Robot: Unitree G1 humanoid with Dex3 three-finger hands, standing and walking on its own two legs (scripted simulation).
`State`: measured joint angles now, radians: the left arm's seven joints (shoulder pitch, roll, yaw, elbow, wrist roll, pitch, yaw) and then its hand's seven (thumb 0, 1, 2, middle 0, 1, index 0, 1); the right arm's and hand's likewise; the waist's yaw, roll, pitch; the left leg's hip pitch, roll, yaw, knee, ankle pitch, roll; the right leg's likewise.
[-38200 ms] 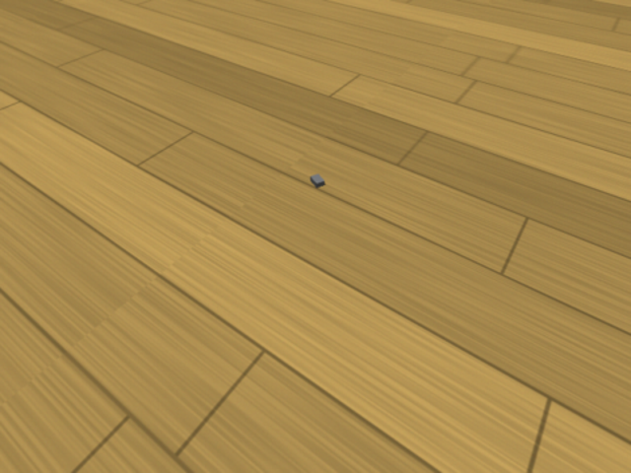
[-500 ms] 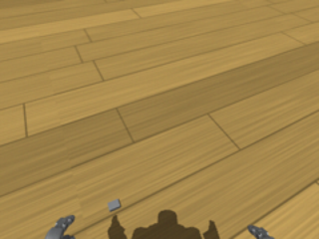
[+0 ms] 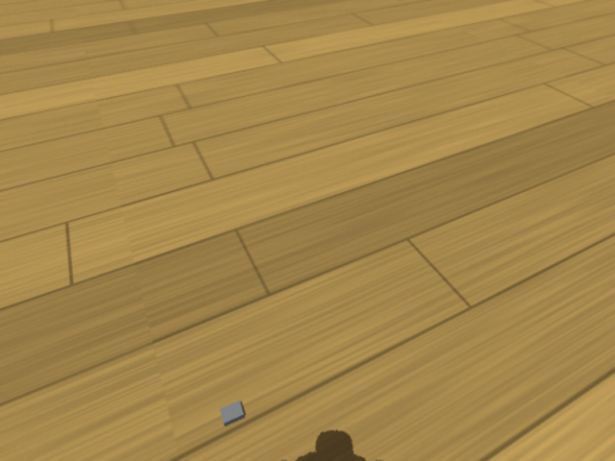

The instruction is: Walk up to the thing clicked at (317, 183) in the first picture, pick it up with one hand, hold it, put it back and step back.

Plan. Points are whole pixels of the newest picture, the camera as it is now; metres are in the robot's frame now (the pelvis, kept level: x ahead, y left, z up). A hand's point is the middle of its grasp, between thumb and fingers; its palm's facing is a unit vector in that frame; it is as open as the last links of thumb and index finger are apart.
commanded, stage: stand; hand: left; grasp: from above
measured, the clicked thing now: (232, 413) +0.43 +0.25 -0.77
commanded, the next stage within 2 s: step back in 1.80 s
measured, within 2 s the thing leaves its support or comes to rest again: neither
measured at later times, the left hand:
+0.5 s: hand out of the picture +0.05 +0.23 -0.16, palm faces +0.02 -0.94 -0.34, open 7.4 cm
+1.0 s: hand out of the picture +0.08 +0.23 -0.15, palm faces +0.01 -0.94 -0.34, open 7.4 cm
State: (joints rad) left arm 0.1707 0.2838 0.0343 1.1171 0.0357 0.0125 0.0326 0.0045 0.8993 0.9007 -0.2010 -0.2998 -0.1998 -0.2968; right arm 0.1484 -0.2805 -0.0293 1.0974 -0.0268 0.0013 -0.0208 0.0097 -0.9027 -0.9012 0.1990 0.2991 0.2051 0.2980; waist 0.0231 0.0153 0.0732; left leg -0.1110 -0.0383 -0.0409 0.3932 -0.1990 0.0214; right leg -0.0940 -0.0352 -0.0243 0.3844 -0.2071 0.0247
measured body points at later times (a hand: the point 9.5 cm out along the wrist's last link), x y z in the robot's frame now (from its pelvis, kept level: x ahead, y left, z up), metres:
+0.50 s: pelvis +0.00 -0.01 +0.00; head +0.00 -0.02 +0.45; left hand +0.05 +0.28 -0.13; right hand +0.06 -0.30 -0.14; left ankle +0.01 +0.11 -0.74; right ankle +0.01 -0.13 -0.74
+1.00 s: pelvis +0.01 -0.02 +0.00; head +0.02 -0.02 +0.45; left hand +0.07 +0.28 -0.13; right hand +0.08 -0.31 -0.14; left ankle +0.01 +0.11 -0.74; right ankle +0.01 -0.13 -0.74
